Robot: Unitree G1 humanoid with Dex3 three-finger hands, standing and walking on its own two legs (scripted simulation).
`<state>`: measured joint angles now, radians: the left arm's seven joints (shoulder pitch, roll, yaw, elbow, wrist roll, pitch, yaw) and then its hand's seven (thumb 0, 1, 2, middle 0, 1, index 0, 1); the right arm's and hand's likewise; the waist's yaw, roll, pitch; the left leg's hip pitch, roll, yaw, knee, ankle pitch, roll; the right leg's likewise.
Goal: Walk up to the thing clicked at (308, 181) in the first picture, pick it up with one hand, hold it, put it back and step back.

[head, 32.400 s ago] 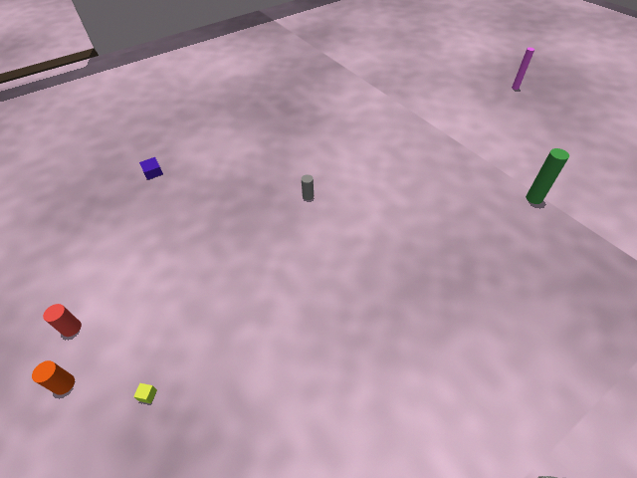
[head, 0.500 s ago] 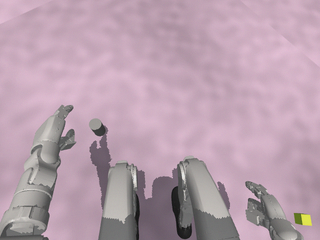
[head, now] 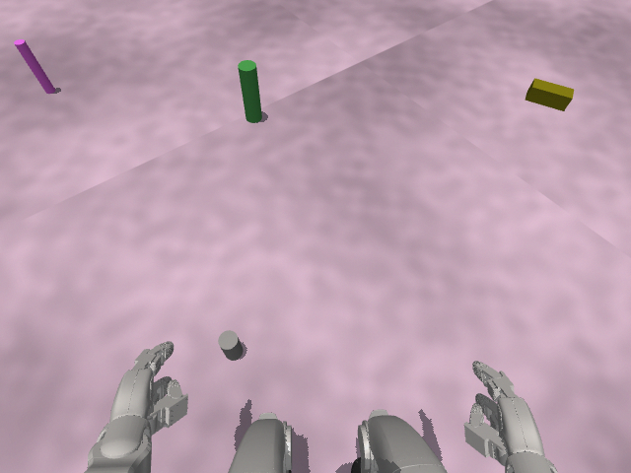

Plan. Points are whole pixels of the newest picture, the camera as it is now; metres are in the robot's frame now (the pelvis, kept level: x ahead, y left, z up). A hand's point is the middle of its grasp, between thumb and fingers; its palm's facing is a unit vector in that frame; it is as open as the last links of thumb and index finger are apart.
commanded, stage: home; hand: left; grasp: from above
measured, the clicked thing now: (231, 345) +0.46 +0.22 -0.62
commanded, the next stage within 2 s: none
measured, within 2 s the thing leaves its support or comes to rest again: neither
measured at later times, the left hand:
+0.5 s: hand (167, 431) +0.18 +0.18 -0.01, palm faces +0.07 -0.98 -0.18, open 7.4 cm
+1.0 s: hand (163, 429) +0.18 +0.18 -0.01, palm faces +0.05 -0.98 -0.18, open 7.4 cm
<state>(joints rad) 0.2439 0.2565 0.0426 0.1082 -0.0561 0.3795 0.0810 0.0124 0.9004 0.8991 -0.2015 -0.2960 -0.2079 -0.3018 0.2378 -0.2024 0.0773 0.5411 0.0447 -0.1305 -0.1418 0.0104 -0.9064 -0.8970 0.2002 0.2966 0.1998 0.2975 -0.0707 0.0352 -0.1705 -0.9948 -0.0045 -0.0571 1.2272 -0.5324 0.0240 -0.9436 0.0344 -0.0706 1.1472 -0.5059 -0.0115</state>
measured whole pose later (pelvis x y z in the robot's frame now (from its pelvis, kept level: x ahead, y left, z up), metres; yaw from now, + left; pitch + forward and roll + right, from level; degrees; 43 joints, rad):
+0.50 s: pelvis +0.02 +0.00 +0.04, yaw +1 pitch +10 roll -3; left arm 0.50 0.23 0.02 -0.11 -0.06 0.44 0.02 0.01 0.90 0.90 -0.20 -0.30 -0.20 -0.30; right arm 0.28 -0.22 0.05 0.50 0.02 -0.23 -0.19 0.01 -0.91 -0.90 0.20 0.30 0.20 0.30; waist -0.04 0.04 -0.16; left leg -0.68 -0.01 -0.06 1.00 -0.49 0.03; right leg -0.63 0.03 -0.07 0.92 -0.46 -0.01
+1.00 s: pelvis +0.02 +0.00 +0.04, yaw +1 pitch +9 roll -3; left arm 0.50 0.23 0.02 -0.10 -0.06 0.43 0.02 0.01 0.91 0.90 -0.20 -0.30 -0.20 -0.30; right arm 0.31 -0.22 0.05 0.54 0.01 -0.23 -0.18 0.01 -0.91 -0.90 0.20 0.30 0.20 0.30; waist -0.04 0.04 -0.15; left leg -0.68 -0.01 -0.05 1.00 -0.49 0.03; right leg -0.63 0.03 -0.05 0.92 -0.46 0.00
